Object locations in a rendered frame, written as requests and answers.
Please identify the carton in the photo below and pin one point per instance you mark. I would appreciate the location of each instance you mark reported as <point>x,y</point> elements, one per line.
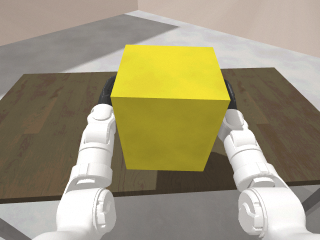
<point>169,103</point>

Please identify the left robot upper arm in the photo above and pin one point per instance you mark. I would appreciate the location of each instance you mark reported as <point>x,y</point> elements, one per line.
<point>85,214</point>

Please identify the right robot upper arm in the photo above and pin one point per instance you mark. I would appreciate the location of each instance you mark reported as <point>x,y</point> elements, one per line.
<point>273,213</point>

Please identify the right robot forearm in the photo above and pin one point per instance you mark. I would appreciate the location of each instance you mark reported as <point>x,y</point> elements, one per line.
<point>251,169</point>

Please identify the right robot hand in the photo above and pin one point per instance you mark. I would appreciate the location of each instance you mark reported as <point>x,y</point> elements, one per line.
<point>232,104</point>

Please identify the left robot hand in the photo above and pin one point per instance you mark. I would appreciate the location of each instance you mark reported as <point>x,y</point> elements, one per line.
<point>105,96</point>

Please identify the left robot forearm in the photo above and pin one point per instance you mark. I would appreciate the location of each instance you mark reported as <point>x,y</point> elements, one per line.
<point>93,167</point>

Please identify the table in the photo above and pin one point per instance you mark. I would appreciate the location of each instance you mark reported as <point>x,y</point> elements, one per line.
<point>43,117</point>

